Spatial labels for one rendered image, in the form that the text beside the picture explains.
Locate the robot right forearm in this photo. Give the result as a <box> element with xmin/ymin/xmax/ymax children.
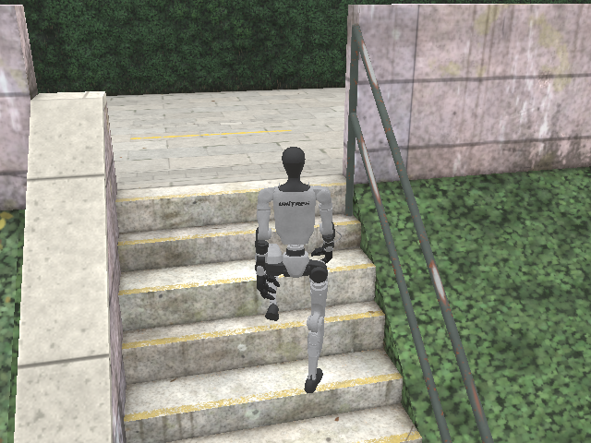
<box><xmin>322</xmin><ymin>222</ymin><xmax>335</xmax><ymax>252</ymax></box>

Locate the right robot thigh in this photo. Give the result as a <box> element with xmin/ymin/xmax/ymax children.
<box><xmin>307</xmin><ymin>259</ymin><xmax>328</xmax><ymax>333</ymax></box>

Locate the robot right upper arm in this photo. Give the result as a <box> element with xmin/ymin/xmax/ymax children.
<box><xmin>313</xmin><ymin>186</ymin><xmax>333</xmax><ymax>235</ymax></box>

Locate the left robot hand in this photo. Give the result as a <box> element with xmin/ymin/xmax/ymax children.
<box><xmin>257</xmin><ymin>274</ymin><xmax>280</xmax><ymax>300</ymax></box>

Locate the robot left forearm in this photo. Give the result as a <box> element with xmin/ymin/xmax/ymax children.
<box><xmin>255</xmin><ymin>227</ymin><xmax>269</xmax><ymax>276</ymax></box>

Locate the right robot hand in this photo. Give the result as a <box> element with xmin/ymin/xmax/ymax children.
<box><xmin>311</xmin><ymin>246</ymin><xmax>332</xmax><ymax>264</ymax></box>

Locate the robot right foot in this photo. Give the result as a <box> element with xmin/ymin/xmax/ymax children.
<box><xmin>304</xmin><ymin>368</ymin><xmax>323</xmax><ymax>393</ymax></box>

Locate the robot left upper arm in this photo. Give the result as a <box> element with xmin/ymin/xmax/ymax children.
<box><xmin>257</xmin><ymin>187</ymin><xmax>275</xmax><ymax>240</ymax></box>

